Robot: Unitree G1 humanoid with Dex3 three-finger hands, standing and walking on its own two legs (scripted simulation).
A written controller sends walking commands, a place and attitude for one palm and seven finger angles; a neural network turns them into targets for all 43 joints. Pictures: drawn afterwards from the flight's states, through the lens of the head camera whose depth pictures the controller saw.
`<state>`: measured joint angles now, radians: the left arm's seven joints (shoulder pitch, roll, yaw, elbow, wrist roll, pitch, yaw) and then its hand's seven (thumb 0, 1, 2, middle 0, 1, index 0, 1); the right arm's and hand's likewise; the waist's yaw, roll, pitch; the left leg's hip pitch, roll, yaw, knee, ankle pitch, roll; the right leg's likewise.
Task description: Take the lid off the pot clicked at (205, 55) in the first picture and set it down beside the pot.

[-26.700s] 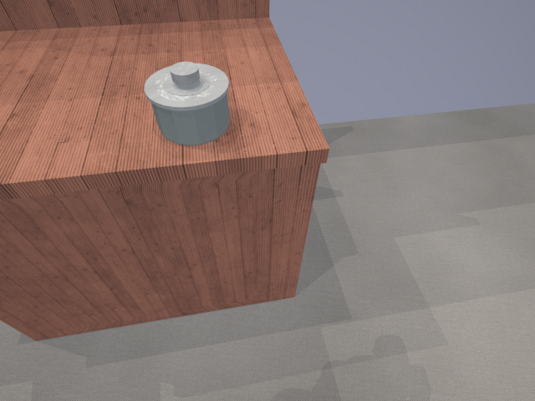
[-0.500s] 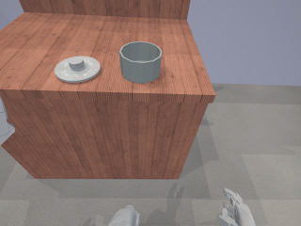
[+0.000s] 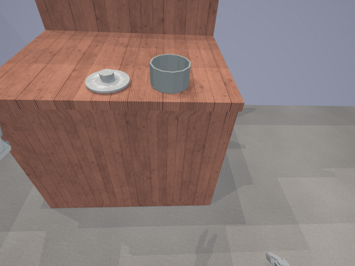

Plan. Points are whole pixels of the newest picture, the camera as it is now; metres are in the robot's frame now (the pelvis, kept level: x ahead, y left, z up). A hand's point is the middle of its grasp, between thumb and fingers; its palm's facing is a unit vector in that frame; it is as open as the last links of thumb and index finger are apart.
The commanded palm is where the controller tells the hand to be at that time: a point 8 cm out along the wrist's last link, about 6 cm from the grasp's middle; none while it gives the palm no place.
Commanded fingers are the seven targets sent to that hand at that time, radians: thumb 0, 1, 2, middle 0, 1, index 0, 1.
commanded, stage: stop stepping back and stand still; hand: left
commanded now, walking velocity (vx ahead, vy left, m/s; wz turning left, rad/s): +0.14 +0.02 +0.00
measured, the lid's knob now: (106, 74) +0.73 +0.34 +0.07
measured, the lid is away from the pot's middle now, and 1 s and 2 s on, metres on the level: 0.24 0.24 0.24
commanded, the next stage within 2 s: let the arm hang, fingers relaxed in 0.86 s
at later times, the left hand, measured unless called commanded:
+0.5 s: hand (34, 147) +0.22 +0.25 +0.23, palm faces +0.46 -0.76 -0.45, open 7.4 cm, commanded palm none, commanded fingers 0.00 0.90 0.90 -0.20 -0.30 -0.20 -0.30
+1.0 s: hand out of the picture -0.06 +0.21 -0.17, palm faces +0.06 -0.97 -0.23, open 7.2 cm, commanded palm none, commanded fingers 0.00 0.90 0.90 -0.20 -0.30 -0.20 -0.30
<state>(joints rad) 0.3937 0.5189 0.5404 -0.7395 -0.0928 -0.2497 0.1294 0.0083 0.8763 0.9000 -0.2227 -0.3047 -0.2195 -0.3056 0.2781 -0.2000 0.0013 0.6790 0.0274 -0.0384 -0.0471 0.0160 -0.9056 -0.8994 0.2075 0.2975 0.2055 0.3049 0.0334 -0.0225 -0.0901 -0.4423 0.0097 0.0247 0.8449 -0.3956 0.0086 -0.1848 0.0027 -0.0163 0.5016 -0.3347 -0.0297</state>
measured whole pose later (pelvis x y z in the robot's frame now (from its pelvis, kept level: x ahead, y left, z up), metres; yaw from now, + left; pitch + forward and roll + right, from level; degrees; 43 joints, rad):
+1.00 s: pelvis +0.01 +0.01 +0.00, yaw +3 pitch +1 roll -1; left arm 0.35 0.21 0.01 1.13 0.00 0.03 0.03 0.00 0.95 0.90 -0.20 -0.30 -0.20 -0.30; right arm 0.34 -0.15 -0.02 1.05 0.00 0.03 -0.04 0.01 -0.91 -0.90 0.20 0.30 0.20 0.30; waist 0.00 0.01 0.10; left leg -0.26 0.02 0.02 0.52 -0.28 0.01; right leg -0.13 -0.01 -0.06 0.42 -0.31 0.01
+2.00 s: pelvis +0.03 -0.01 +0.00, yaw +2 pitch +0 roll +0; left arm 0.28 0.12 0.02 1.14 0.00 0.01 0.04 0.01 0.91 0.90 -0.20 -0.30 -0.20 -0.30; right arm 0.29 -0.12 -0.03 1.11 -0.01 0.01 -0.05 0.01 -0.92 -0.90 0.20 0.30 0.20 0.30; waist -0.01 0.01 0.05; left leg -0.17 0.04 0.04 0.46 -0.28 -0.02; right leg -0.07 0.01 -0.04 0.40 -0.33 -0.02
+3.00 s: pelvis +0.03 -0.01 +0.00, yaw +1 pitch -1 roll +0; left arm 0.29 0.12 0.02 1.13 0.00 0.00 0.04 0.01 0.92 0.90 -0.20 -0.30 -0.20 -0.30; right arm 0.30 -0.11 -0.03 1.12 -0.01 0.01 -0.05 0.01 -0.91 -0.90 0.20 0.30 0.20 0.30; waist -0.01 0.01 0.05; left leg -0.16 0.05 0.05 0.45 -0.28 -0.02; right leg -0.07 0.01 -0.04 0.39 -0.32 -0.02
